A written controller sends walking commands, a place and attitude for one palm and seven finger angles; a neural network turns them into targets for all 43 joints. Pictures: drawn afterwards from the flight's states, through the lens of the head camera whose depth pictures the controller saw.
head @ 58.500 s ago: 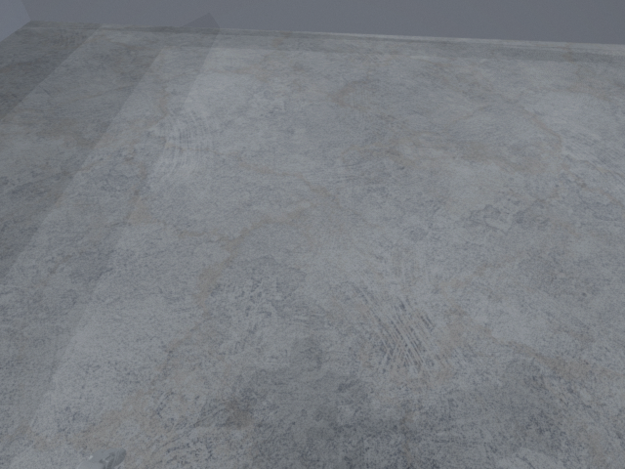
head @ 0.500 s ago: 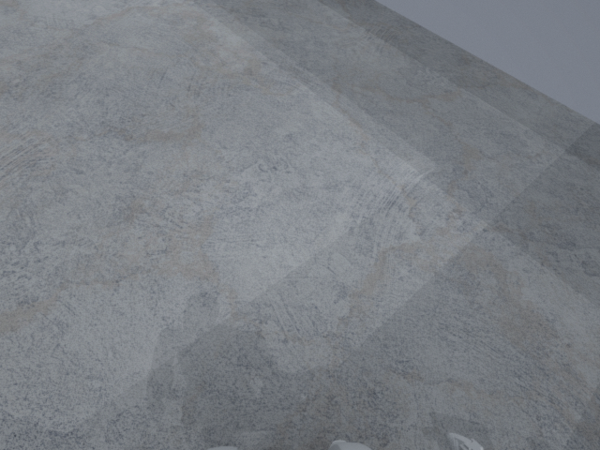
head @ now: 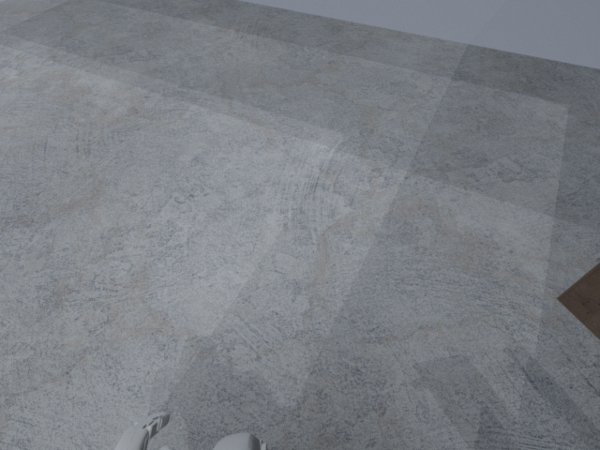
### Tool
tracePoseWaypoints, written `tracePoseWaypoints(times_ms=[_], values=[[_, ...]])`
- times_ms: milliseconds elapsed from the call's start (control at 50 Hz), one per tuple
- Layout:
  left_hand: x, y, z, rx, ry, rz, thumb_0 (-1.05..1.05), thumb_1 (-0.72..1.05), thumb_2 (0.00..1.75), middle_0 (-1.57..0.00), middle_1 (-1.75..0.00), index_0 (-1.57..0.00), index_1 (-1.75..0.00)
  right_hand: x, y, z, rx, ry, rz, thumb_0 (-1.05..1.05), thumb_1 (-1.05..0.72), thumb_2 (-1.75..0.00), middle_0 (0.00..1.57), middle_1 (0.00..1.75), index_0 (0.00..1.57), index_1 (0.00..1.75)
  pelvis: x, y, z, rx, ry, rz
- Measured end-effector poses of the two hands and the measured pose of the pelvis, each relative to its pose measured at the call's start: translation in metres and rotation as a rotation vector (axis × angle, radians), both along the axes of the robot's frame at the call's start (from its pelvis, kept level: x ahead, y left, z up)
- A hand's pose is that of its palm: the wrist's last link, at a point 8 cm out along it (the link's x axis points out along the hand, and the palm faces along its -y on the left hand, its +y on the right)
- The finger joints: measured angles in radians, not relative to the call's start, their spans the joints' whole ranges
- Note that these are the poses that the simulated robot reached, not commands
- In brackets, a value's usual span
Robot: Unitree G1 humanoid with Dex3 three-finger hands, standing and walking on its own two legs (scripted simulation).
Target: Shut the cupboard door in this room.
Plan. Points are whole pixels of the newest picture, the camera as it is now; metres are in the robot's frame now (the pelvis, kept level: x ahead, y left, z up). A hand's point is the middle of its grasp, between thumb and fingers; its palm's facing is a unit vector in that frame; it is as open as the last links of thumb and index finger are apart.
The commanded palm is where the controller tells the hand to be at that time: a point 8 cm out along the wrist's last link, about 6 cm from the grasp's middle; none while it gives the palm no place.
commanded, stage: turn to face it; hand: left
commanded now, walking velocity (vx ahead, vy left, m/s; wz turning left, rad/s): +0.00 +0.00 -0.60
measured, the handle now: out of the picture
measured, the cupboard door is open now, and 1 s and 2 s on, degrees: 55 55 55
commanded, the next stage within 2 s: take the last steps up to it in 1.78 s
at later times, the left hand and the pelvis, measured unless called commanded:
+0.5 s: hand (159, 439) +0.16 +0.23 -0.16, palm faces -0.25 -0.95 -0.19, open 7.4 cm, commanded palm none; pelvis +0.03 +0.05 +0.01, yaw -18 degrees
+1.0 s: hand (238, 395) +0.22 +0.12 -0.15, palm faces -0.57 -0.78 -0.23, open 7.4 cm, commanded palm none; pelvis +0.03 +0.01 +0.01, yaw -36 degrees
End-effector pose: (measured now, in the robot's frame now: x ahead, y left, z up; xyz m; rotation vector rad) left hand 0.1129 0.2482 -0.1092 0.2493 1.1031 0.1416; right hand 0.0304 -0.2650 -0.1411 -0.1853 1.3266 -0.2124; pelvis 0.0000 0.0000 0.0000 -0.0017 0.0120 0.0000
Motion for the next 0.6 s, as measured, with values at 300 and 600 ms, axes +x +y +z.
tracePoseWaypoints(times_ms=[300, 600], values=[[0.0, 0.013, -0.033, -0.078, 0.149, -0.082, 0.0, 0.9, 0.89, -0.2, -0.3, -0.2, -0.3, 0.052, 0.028, 0.032, -0.062, -0.202, -0.066, 0.01, -0.91, -0.9, 0.2, 0.3, 0.2, 0.3, 0.019, 0.03, 0.0, -0.014, 0.024, -0.171], [0.084, 0.019, -0.014, -0.038, 0.134, -0.302, 0.0, 0.91, 0.89, -0.19, -0.29, -0.2, -0.3, -0.03, 0.056, 0.04, -0.064, -0.107, -0.284, 0.01, -0.91, -0.9, 0.2, 0.3, 0.21, 0.3, 0.027, 0.045, 0.014, -0.045, 0.017, -0.381]])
